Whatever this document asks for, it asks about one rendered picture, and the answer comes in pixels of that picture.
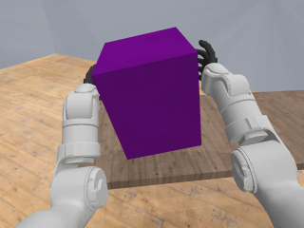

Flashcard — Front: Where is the table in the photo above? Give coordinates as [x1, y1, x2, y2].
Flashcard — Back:
[78, 90, 304, 190]

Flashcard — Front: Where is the left robot hand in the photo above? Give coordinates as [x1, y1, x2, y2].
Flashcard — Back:
[84, 64, 102, 101]

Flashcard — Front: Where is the right robot upper arm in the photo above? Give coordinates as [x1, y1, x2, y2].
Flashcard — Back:
[230, 140, 304, 228]

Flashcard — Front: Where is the robot right forearm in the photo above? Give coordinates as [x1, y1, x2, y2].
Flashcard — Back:
[200, 63, 298, 179]

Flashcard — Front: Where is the carton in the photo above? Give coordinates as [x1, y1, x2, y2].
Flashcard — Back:
[91, 27, 201, 160]

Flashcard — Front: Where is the right robot hand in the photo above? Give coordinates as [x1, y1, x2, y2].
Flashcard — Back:
[196, 40, 218, 81]

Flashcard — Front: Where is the left robot upper arm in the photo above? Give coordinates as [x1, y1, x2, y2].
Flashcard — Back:
[13, 166, 109, 228]

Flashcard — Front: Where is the robot left forearm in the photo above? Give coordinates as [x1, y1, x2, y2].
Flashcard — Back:
[49, 83, 101, 204]

